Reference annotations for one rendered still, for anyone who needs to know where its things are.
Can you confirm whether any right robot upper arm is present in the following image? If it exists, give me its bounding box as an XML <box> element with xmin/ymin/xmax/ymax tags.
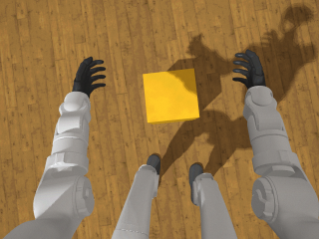
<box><xmin>251</xmin><ymin>175</ymin><xmax>319</xmax><ymax>239</ymax></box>

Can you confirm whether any robot right forearm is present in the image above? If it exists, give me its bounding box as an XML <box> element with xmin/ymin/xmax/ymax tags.
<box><xmin>242</xmin><ymin>86</ymin><xmax>319</xmax><ymax>216</ymax></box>

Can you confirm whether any right robot hand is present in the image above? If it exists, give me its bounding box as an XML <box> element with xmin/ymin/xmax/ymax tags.
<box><xmin>232</xmin><ymin>49</ymin><xmax>266</xmax><ymax>89</ymax></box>

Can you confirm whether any carton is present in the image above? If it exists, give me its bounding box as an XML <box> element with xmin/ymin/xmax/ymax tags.
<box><xmin>143</xmin><ymin>68</ymin><xmax>199</xmax><ymax>124</ymax></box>

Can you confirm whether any robot left forearm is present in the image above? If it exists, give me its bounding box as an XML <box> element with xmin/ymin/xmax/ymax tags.
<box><xmin>33</xmin><ymin>91</ymin><xmax>92</xmax><ymax>218</ymax></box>

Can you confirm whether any left robot upper arm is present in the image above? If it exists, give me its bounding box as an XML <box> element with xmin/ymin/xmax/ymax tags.
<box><xmin>3</xmin><ymin>174</ymin><xmax>95</xmax><ymax>239</ymax></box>

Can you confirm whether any left robot shin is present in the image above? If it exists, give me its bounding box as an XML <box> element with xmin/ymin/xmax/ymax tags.
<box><xmin>135</xmin><ymin>164</ymin><xmax>157</xmax><ymax>177</ymax></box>

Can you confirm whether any left robot hand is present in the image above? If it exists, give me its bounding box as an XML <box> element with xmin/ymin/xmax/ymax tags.
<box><xmin>72</xmin><ymin>56</ymin><xmax>106</xmax><ymax>98</ymax></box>

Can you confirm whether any right robot thigh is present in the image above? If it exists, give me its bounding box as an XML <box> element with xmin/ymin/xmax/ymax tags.
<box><xmin>192</xmin><ymin>177</ymin><xmax>238</xmax><ymax>239</ymax></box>

